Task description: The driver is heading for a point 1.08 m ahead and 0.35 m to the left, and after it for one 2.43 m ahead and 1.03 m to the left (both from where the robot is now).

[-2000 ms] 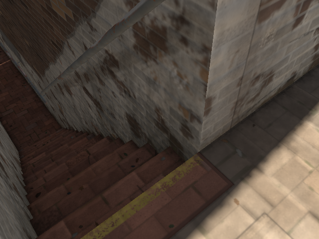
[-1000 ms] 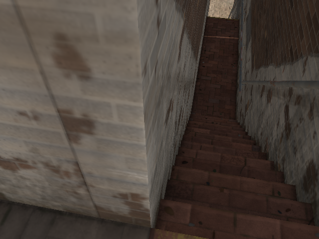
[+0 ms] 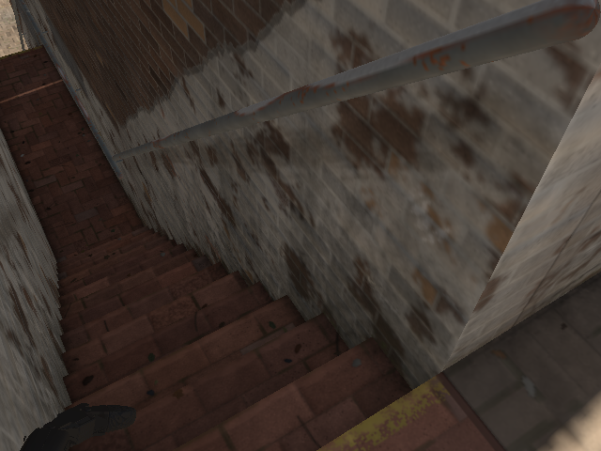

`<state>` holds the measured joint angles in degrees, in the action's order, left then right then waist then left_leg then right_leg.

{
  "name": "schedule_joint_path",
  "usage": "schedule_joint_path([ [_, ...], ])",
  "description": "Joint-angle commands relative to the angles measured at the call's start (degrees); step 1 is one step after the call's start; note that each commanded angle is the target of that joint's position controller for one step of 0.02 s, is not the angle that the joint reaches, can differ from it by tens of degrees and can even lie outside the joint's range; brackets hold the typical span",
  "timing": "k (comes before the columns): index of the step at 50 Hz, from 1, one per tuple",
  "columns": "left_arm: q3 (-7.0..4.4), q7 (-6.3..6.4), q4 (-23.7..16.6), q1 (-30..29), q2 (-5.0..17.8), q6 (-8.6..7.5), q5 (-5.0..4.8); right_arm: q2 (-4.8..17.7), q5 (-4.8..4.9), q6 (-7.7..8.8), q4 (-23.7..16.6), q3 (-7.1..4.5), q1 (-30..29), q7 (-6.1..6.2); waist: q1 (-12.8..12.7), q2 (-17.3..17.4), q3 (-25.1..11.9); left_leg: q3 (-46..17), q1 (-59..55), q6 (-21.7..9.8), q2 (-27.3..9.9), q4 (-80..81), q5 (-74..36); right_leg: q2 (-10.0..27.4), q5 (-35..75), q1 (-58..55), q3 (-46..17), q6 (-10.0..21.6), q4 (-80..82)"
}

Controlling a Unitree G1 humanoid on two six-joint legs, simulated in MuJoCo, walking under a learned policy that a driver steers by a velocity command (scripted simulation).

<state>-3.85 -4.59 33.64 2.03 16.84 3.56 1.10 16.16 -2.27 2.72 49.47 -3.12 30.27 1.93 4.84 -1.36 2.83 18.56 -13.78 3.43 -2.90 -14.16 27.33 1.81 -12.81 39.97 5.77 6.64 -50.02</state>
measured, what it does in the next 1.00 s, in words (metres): goes down, turning left: right foot, then left foot 0.21 m lower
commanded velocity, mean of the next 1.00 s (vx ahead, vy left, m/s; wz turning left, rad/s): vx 0.74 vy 0.36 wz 0.44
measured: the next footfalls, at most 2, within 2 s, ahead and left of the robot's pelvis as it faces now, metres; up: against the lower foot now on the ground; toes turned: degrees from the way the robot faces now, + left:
right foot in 0.04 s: +0.19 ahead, -0.09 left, +0.00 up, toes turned -9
left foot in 0.62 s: +0.49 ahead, +0.14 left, -0.21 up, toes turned +12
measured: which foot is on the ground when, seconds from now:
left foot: down 0.00-0.04, up 0.06-0.60, down 0.62-0.98, up 1.00-1.00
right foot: up 0.00-0.02, down 0.04-0.60, up 0.62-0.98, down 1.00-1.00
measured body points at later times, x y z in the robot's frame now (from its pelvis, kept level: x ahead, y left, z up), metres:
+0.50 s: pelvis +0.32 +0.03 -0.05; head +0.33 +0.00 +0.40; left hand +0.33 +0.36 -0.13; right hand +0.51 -0.21 -0.16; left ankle +0.50 +0.16 -0.73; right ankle +0.15 -0.08 -0.71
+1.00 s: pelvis +0.74 +0.18 -0.35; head +0.73 +0.18 +0.10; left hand +0.75 +0.45 -0.47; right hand +0.80 -0.07 -0.49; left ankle +0.50 +0.15 -0.84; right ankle +0.81 +0.10 -1.08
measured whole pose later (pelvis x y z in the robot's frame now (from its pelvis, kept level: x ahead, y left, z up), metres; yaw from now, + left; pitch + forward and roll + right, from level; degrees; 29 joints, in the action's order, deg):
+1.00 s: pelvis +0.74 +0.18 -0.35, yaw +32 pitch +0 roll +0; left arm -1.3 2.4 49.2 9.6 10.5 -5.6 1.5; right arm 10.6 -1.0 4.3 58.4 -1.9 30.3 -0.8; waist 2.0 -1.5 -2.1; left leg -5.9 15.0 -10.8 15.6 -96.7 38.8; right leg -1.8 25.2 17.6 -1.4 1.3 -31.6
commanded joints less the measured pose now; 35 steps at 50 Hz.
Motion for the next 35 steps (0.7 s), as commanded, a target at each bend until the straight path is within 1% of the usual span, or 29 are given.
schedule_joint_path([
  [1, -3.05, 4.88, 2.01, 16.87, 6.52, -0.85, -0.73, 9.78, -1.25, -1.94, -3.47, -1.57, -3.80, -0.53, -11.41, 12.78, -3.88, 1.62, 19.44, -10.42, -7.26, -19.38, -56.48, -10.16, -11.82, -34.46, 6.49, 1.61, 4.07],
  [2, -4.49, 6.81, 5.86, 32.54, 8.29, -0.05, -1.09, 13.27, -1.96, -2.13, -3.54, -2.41, -5.88, -0.92, -21.21, 13.18, -10.02, 2.24, 32.71, -9.59, -6.00, -39.87, -49.08, -6.95, -11.54, -54.67, -1.45, 0.99, 7.87],
  [3, -5.05, 8.86, 8.28, 33.00, 12.33, 0.92, -1.82, 5.33, -2.34, -1.50, -5.23, -1.02, -4.75, -2.45, -15.69, 0.81, -7.55, -4.50, 51.20, -8.60, -0.19, -54.59, 5.20, 4.44, -23.72, -62.86, -20.03, -1.74, 14.98],
  [4, -6.21, 10.13, 2.46, 26.27, 21.19, 0.24, -1.39, 1.69, 0.79, -0.67, -9.71, 0.04, -0.24, -5.58, -10.98, -11.35, -17.40, -19.12, 56.19, -5.42, 3.70, -63.75, 5.11, 22.03, -41.39, -58.47, -64.08, 7.40, 35.48],
  [5, -4.71, 10.68, 2.36, 22.44, 15.40, -0.09, -0.99, 9.35, 0.64, -0.97, -9.61, -1.54, -8.08, -6.57, -12.21, -2.12, -9.51, -24.45, 55.14, -3.48, 0.54, -63.56, -4.19, 20.83, -37.95, -46.37, -64.03, 7.33, 40.76],
  [6, 6.18, 2.54, 7.06, 34.35, -8.23, -7.80, 2.91, 0.13, -0.18, -3.37, -11.69, 0.70, -24.80, -6.31, -17.06, -16.56, -5.45, -38.96, 69.65, 0.37, 4.71, -81.83, -12.69, 19.03, -30.81, -41.55, -55.44, 8.42, 27.21],
  [7, 5.71, 0.60, 10.14, 35.21, -8.19, -10.48, 3.04, 0.50, -0.15, -4.14, -13.70, 1.55, -22.49, -5.27, -12.15, -8.11, -8.71, -37.96, 67.49, 1.86, 1.34, -81.02, -14.79, 16.80, -14.63, -35.99, -41.09, 7.33, 23.11],
  [8, 4.30, 1.09, 9.21, 29.82, -1.70, -13.15, 1.60, -0.28, 1.22, -3.48, -13.71, 2.40, -16.37, -4.38, -6.25, 1.96, -9.13, -36.01, 61.04, 2.41, 0.34, -76.00, -19.51, 13.88, -10.63, -25.74, -31.14, 6.14, 19.49],
  [10, 2.85, 1.39, 4.97, 13.68, 5.09, -15.79, 2.26, 1.50, -0.17, -4.10, -13.19, 2.61, -11.47, -6.30, -1.65, -1.06, -5.87, -31.42, 56.89, 4.01, -1.83, -70.92, -19.77, 11.39, -7.10, -10.29, -21.48, 5.57, 24.67],
  [11, -1.57, 6.61, 9.91, 15.25, 13.84, -10.54, 0.95, 5.53, -2.73, -4.17, -9.71, 0.35, -2.46, -5.20, 2.35, 10.50, -5.54, -25.63, 43.60, -1.16, 3.75, -58.45, -18.80, 13.71, 17.49, -12.96, -26.67, 3.74, 30.47],
  [12, 2.28, 2.17, 5.77, 16.12, 7.70, -13.98, 3.77, 1.80, 0.96, -4.62, -13.93, 2.33, -14.99, -6.54, -3.48, -3.67, -0.14, -30.33, 58.40, 2.30, 0.69, -69.50, -17.42, 10.86, 0.49, -7.11, -17.57, 2.90, 28.77],
  [13, 2.49, 2.23, 6.41, 17.44, 5.51, -14.46, 2.81, 2.90, 1.34, -4.44, -13.44, 1.71, -12.37, -6.68, -3.68, -6.66, -2.42, -30.17, 56.69, 3.35, 0.48, -67.08, -17.25, 13.78, 12.37, -10.96, -17.53, 4.36, 27.06],
  [14, 2.15, 3.25, 7.14, 18.89, 6.92, -15.27, 4.33, 0.51, -0.70, -4.63, -12.25, 2.87, -8.10, -7.48, -2.37, -7.23, -4.49, -28.35, 58.55, 3.55, 1.38, -71.85, -19.42, 11.92, 20.60, -13.87, -14.53, 3.06, 23.61],
  [15, 2.49, 3.38, 7.50, 18.86, 5.62, -16.32, 4.36, 2.82, -1.85, -4.58, -10.89, 2.11, -9.08, -8.62, -2.36, -6.70, -4.99, -28.87, 59.69, 2.85, 0.97, -68.32, -23.89, 8.59, 19.91, -15.80, -9.39, -0.22, 22.55],
  [16, -1.77, 6.55, 12.67, 17.93, 9.88, -12.87, -0.65, 7.44, -3.20, -4.68, -12.45, -1.11, -20.72, -7.17, -1.31, 5.44, 1.00, -25.62, 55.29, -1.18, 3.66, -48.37, -37.16, 6.00, 23.13, -16.96, -4.40, -3.12, 23.18],
  [17, -1.44, 8.85, 12.88, 21.45, 9.67, -12.11, -1.04, 4.86, -3.66, -4.88, -15.05, -0.66, -27.29, -8.93, -2.94, 4.91, 3.04, -20.18, 47.73, -3.50, 3.76, -36.12, -49.34, 3.95, 16.92, -10.26, 0.20, -3.42, 21.87],
  [19, -0.88, 11.09, 14.36, 21.95, 6.32, -12.48, -2.10, 0.93, -2.69, -5.10, -12.57, 0.12, -24.52, -11.91, -2.03, -0.72, -0.47, -21.59, 40.62, -7.15, 3.14, -29.31, -68.18, 5.58, 5.61, -12.67, 2.46, -4.42, 16.39],
  [21, -1.56, 12.60, 15.09, 22.86, 5.90, -11.77, -1.38, 0.23, -1.99, -5.56, -10.27, 0.36, -23.88, -12.32, -3.08, -3.52, 0.24, -24.40, 47.65, -9.13, 1.10, -25.86, -68.20, 9.09, 1.53, -23.03, 1.69, -4.39, 13.00],
  [22, -2.02, 13.83, 16.24, 24.83, 6.52, -11.99, -0.55, 1.85, -3.65, -6.09, -10.77, 0.13, -26.90, -12.14, -4.98, -3.62, 1.74, -25.40, 54.88, -9.32, 0.45, -27.20, -64.61, 12.22, 3.27, -30.51, -1.02, -4.28, 10.49],
  [25, -3.08, 16.29, 19.39, 28.43, 7.65, -10.77, 1.68, 2.45, -3.55, -6.01, -10.74, -0.16, -32.58, -11.79, -8.93, -1.27, 5.71, -24.14, 62.18, -9.30, -2.31, -21.03, -56.72, 16.79, 5.40, -40.11, -3.40, -5.55, 3.54],
  [26, -3.52, 16.72, 18.94, 24.69, 7.05, -11.28, 0.53, 0.62, -2.98, -5.23, -10.21, 0.78, -31.85, -12.07, -8.33, 1.60, 6.09, -18.37, 52.86, -8.73, -2.02, -15.13, -59.16, 13.43, 2.00, -33.25, 1.61, -6.85, 1.76],
  [27, -4.22, 17.63, 19.16, 20.49, 8.89, -11.08, -0.55, 0.02, -3.18, -5.79, -8.28, 0.52, -24.45, -12.15, -3.58, -2.92, 3.78, -16.15, 41.00, -9.81, -1.59, -24.36, -59.91, 15.81, 11.11, -27.10, 1.71, -7.90, -1.67],
  [28, -4.05, 17.51, 18.28, 16.37, 9.11, -10.86, -0.90, -0.09, -2.12, -5.94, -5.82, 0.64, -16.44, -12.31, 0.33, 0.09, 1.70, -13.69, 30.39, -10.82, -1.09, -23.36, -58.51, 15.50, 14.40, -22.09, 4.61, -8.73, -5.47],
  [30, -3.78, 15.40, 18.32, 15.82, 9.37, -9.44, 0.05, 6.03, -0.34, -4.13, 2.75, -2.17, 3.05, -8.90, 5.96, 3.63, -1.30, -5.61, 19.25, -13.66, 6.68, -15.50, -40.99, 13.43, 35.39, -25.31, 6.91, -6.23, -31.74],
  [31, -4.28, 15.60, 20.48, 15.35, 8.42, -8.80, -0.25, 8.20, -0.70, -3.05, 5.83, -3.83, 10.77, -7.05, 10.35, 8.42, -1.93, -10.69, 10.44, -19.75, 3.87, -7.68, -42.68, 7.83, 25.12, -20.10, 7.51, -6.89, -61.04],
  [32, -2.93, 14.99, 19.02, 16.31, 0.14, -8.37, 0.85, 9.59, -0.23, -1.47, 8.12, -3.24, 8.81, -5.77, 3.95, 24.19, 6.44, -18.01, 3.39, -23.44, -0.30, -14.56, -74.18, -3.03, -32.28, 5.35, 8.05, -6.35, -84.98],
  [33, -2.42, 14.43, 14.79, 15.19, -0.27, -8.16, 1.95, 13.89, 1.57, -0.62, 6.34, -3.02, 8.75, -5.29, 2.38, 19.55, -1.67, -28.64, -10.94, -26.50, -5.22, -30.96, -98.04, -2.47, -37.98, 24.54, 1.82, -7.86, -88.77],
  [34, -2.05, 13.18, 12.86, 9.10, 1.91, -8.43, 3.95, 14.74, 3.20, 0.72, 4.78, -3.79, 10.37, -3.84, 5.30, 7.13, -7.01, -33.64, -10.67, -26.57, -5.48, -25.79, -91.84, -0.28, -31.98, 25.29, -1.80, -7.91, -78.70],
  [35, -0.95, 12.20, 12.18, 8.57, 1.38, -8.76, 5.74, 13.26, 3.24, 0.80, 5.12, -3.45, 8.46, -3.10, 3.07, -1.60, -9.26, -38.72, -7.91, -25.69, -5.98, -22.17, -78.91, 1.27, -29.45, 24.93, -3.25, -8.00, -68.63],
])
Over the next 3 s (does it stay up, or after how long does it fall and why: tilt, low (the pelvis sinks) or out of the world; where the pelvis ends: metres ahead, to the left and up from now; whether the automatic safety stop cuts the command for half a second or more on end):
stays up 1.93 0.99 -1.66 its command is cut before an obstacle from the start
